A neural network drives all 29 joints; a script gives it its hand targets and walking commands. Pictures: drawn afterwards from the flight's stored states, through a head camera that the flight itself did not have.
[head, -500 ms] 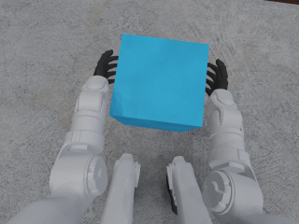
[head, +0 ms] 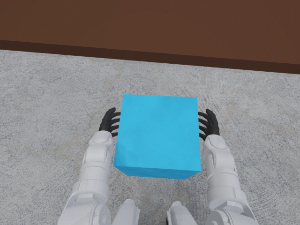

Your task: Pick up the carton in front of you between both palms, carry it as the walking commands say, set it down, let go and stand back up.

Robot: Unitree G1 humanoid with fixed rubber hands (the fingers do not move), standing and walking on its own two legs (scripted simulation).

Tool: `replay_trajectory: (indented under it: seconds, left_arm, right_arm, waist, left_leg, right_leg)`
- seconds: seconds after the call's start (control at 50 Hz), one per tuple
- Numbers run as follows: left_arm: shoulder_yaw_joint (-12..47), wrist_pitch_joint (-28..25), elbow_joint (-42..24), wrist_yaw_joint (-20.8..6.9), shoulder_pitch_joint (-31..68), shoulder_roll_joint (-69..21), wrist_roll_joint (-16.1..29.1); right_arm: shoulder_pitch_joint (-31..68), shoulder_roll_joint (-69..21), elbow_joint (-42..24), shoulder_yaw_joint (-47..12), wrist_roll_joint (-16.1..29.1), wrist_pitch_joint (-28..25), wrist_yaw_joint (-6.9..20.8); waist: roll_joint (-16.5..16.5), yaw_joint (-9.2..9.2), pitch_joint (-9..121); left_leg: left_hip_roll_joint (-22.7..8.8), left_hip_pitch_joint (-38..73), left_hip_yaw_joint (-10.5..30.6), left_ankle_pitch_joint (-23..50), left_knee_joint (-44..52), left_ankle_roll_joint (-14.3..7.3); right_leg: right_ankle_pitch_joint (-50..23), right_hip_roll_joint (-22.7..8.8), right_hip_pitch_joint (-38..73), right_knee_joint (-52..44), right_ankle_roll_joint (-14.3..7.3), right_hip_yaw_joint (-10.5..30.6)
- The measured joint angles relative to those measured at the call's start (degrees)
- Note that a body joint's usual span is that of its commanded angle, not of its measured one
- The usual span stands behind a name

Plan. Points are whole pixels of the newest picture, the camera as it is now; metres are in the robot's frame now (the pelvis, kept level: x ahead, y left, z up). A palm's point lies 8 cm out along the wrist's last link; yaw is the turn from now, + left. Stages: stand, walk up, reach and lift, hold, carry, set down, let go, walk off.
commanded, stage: reach and lift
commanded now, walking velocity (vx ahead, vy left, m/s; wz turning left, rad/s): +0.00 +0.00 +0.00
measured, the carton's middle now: (157, 141) +0.38 +0.00 -0.11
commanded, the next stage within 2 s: hold in 1.48 s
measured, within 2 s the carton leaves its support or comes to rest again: neither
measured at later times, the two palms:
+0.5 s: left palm (93, 129) +0.32 +0.14 +0.10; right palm (236, 127) +0.33 -0.15 +0.11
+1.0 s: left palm (90, 128) +0.32 +0.15 +0.11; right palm (238, 126) +0.33 -0.15 +0.12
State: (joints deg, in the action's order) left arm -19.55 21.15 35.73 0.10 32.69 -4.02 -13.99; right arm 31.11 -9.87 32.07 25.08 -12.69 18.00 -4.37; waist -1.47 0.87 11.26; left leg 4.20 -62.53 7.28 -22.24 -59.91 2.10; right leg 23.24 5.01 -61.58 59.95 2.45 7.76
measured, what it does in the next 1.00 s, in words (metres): rises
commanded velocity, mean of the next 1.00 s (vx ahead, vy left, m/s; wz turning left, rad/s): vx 0.00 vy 0.00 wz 0.00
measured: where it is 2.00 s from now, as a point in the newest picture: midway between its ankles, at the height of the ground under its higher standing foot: outside the picture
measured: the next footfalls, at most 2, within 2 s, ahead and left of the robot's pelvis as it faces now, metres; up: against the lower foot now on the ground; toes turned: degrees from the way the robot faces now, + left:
none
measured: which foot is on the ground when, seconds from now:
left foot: down 0.00-1.00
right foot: down 0.00-1.00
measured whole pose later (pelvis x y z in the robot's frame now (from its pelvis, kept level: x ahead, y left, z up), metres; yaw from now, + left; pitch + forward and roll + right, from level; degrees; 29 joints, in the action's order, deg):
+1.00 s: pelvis +0.03 +0.00 +0.09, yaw +0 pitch -4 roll +0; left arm -15.8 37.4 21.3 -0.2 17.9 -9.4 -17.8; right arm 19.6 -10.0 22.6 18.3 -18.1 34.3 -0.4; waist -0.5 -0.1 0.3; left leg 2.1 -8.9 7.6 -11.3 -24.0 1.1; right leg 12.5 2.2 -8.5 24.7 1.0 8.5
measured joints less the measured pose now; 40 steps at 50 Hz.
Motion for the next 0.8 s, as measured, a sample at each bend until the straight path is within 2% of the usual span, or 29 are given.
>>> replay_trajectory:
  seconds: [0.24, 0.38, 0.48, 0.6, 0.8]
  left_arm:
    - [2.3, 2.2, -5.6, 0.3, -11.7, -2.8, 0.2]
    - [4.9, 6.9, -10.6, 1.6, -17.4, -4.2, 0.6]
    - [6.3, 11.3, -13.4, 1.6, -19.1, -4.4, 0.0]
    - [4.6, 14.7, -11.9, 0.4, -16.9, -4.8, -2.6]
    - [2.9, 15.3, -12.9, -0.2, -14.5, -5.4, -3.7]
  right_arm:
    - [-10.1, -0.7, -3.4, -4.3, -0.8, 2.5, 1.1]
    - [-14.2, 0.7, -6.3, -7.9, -0.5, 7.2, 2.0]
    - [-15.4, 1.0, -8.3, -9.4, -1.4, 11.5, 2.6]
    - [-13.6, 0.5, -7.1, -7.8, -4.4, 14.8, 3.5]
    - [-11.1, -0.2, -8.0, -6.1, -5.5, 15.5, 3.8]
  waist:
    - [0.5, -0.33, -2.2]
    - [0.7, -0.83, -3.8]
    - [0.9, -0.87, -5.2]
    - [1.1, -1.13, -7.5]
    - [1.1, -1.09, -10.6]
  left_leg:
    - [-1.0, 24.5, 0.7, 5.0, 18.9, -0.5]
    - [-1.6, 39.1, 0.6, 8.1, 29.0, -0.8]
    - [-2.0, 47.5, 0.5, 9.7, 34.0, -0.9]
    - [-2.2, 51.8, 0.5, 10.2, 35.0, -0.9]
    - [-2.1, 51.8, 0.6, 10.3, 33.9, -0.8]
  right_leg:
    - [-5.0, -1.4, 24.4, -18.7, -1.0, 0.5]
    - [-8.0, -2.1, 38.7, -28.5, -1.3, 1.0]
    - [-9.6, -2.5, 47.0, -33.3, -1.5, 1.2]
    - [-10.1, -2.5, 51.2, -34.3, -1.6, 1.1]
    - [-10.3, -2.5, 51.4, -33.3, -1.5, 0.7]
